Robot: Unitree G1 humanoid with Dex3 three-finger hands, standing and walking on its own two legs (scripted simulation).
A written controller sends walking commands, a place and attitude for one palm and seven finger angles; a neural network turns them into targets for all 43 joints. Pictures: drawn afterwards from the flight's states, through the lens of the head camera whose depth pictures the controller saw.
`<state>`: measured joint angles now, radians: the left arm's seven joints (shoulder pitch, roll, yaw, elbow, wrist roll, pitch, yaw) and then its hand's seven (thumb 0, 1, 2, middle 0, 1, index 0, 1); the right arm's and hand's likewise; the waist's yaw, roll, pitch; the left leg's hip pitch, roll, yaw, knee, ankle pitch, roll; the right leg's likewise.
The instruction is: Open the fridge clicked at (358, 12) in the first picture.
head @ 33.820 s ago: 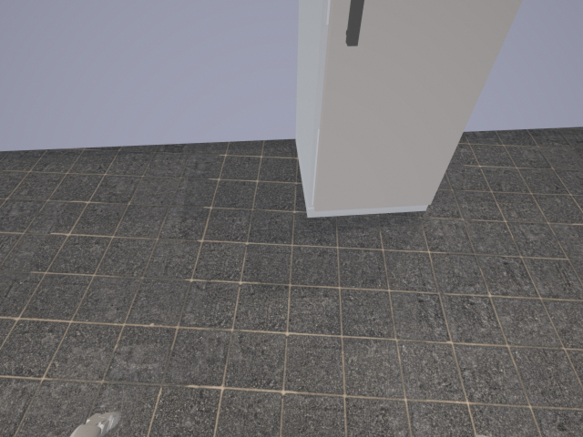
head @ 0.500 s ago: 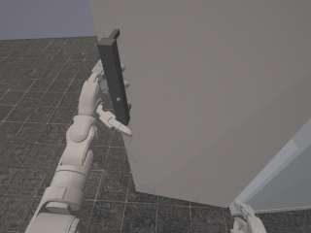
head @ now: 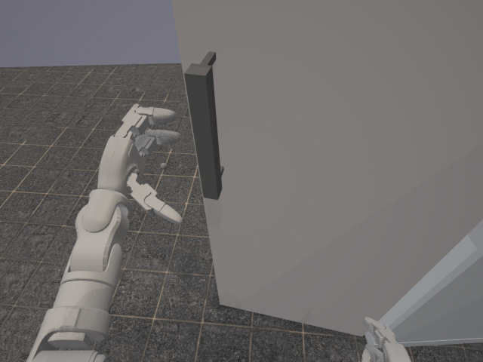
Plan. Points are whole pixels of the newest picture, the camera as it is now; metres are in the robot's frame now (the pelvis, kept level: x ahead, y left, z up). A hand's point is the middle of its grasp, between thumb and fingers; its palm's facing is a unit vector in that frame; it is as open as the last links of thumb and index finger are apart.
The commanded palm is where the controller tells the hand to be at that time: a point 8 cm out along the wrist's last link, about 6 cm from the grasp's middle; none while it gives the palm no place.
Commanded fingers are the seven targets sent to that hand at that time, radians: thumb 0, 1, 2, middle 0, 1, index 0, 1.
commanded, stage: slip the hand off the handle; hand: left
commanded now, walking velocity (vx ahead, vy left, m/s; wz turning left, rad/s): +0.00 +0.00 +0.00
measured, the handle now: (211, 133) +0.42 +0.08 +0.19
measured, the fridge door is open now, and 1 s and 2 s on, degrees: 75 75 75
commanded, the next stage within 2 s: draw the hand back to the body in 0.66 s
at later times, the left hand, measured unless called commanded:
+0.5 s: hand (146, 205) +0.28 +0.15 +0.17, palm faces -0.05 -0.99 -0.13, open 14.7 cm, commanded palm +0.25 +0.20 +0.17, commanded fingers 0.00 -0.55 0.20 -0.25 -1.15 -0.25 -1.15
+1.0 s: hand (131, 230) +0.24 +0.16 +0.16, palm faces +0.03 -1.00 -0.08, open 14.7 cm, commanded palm +0.20 +0.21 +0.18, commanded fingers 0.00 -0.55 0.20 -0.25 -1.15 -0.25 -1.15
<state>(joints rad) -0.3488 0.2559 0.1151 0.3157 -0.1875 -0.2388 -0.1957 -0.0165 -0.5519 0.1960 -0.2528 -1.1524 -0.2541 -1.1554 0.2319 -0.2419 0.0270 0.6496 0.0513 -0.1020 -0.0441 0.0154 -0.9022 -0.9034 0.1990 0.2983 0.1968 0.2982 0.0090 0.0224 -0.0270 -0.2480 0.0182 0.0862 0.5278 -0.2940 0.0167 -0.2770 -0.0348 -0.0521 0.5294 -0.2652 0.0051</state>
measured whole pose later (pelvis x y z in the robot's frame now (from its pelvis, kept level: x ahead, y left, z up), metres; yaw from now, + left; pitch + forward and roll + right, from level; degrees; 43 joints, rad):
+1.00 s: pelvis +0.00 -0.02 +0.00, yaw +2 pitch -2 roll +0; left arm 0.14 0.27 0.17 -0.28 -0.29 0.21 -0.18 -0.02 -0.55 0.20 -0.25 -1.15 -0.25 -1.15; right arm 0.20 -0.25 0.06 0.61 0.08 -0.19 -0.07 0.02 -0.90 -0.90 0.20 0.30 0.20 0.30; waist 0.05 0.08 -0.05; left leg -0.18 0.03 0.05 0.51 -0.28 0.00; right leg -0.20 -0.02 -0.09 0.51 -0.27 -0.01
